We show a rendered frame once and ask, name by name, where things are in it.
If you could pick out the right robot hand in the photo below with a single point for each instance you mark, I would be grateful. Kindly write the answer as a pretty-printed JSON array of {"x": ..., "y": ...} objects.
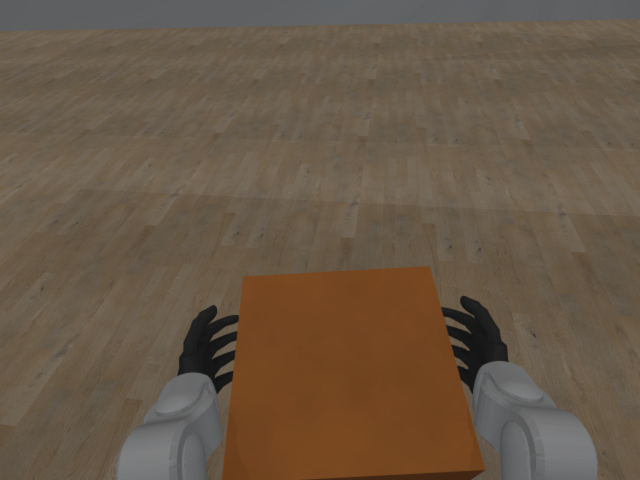
[{"x": 484, "y": 341}]

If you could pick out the carton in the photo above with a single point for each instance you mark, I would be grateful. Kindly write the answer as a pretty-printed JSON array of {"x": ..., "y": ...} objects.
[{"x": 347, "y": 375}]

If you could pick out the robot left forearm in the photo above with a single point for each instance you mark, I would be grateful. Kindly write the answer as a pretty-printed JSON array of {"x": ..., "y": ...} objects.
[{"x": 179, "y": 434}]

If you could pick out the left robot hand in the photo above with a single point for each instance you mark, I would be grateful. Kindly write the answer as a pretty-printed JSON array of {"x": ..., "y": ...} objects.
[{"x": 198, "y": 350}]

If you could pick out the robot right forearm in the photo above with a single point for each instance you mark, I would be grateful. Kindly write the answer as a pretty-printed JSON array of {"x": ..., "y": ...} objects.
[{"x": 534, "y": 439}]

